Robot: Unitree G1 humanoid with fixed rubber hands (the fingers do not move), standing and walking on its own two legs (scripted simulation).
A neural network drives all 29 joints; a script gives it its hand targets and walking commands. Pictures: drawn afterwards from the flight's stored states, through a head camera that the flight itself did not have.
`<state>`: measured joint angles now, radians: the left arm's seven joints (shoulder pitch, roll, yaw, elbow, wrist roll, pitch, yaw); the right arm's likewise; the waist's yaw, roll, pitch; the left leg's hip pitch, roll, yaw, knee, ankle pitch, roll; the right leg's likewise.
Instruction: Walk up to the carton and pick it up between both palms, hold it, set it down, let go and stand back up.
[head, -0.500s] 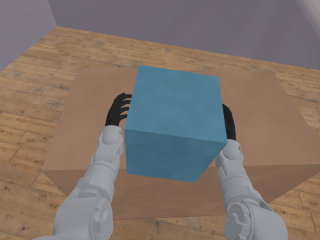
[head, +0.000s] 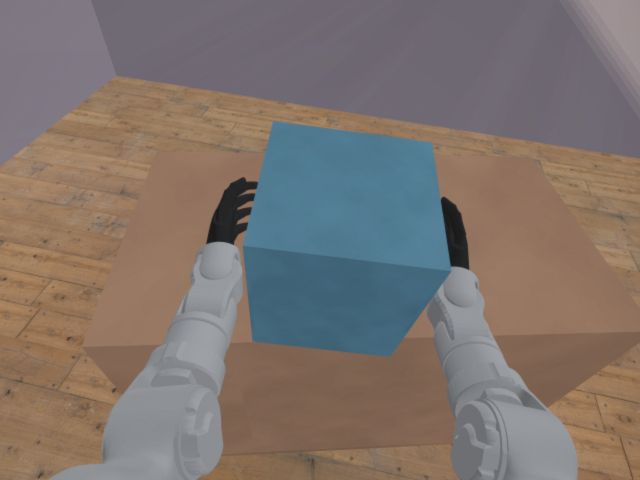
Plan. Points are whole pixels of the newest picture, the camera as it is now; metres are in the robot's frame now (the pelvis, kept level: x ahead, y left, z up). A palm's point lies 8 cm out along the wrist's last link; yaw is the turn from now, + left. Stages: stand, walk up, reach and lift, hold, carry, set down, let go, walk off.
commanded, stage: reach and lift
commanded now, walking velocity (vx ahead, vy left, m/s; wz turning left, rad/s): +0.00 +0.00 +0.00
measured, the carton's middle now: (336, 248) +0.41 -0.01 +0.07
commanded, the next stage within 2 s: none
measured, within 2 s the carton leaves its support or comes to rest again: neither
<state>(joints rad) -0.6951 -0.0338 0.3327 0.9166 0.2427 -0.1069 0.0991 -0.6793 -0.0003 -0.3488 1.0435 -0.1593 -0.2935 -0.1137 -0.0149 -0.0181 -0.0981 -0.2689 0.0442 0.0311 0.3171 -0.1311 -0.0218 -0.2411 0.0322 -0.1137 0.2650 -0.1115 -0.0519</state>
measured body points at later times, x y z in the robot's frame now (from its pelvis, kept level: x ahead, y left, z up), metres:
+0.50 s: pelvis -0.01 +0.02 +0.00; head -0.03 +0.05 +0.45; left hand +0.40 +0.17 +0.16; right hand +0.39 -0.13 +0.14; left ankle +0.01 +0.13 -0.75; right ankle +0.01 -0.08 -0.75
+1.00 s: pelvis -0.02 +0.03 +0.00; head -0.06 +0.06 +0.45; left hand +0.37 +0.16 +0.20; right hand +0.36 -0.14 +0.16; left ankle +0.01 +0.13 -0.75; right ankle +0.01 -0.08 -0.75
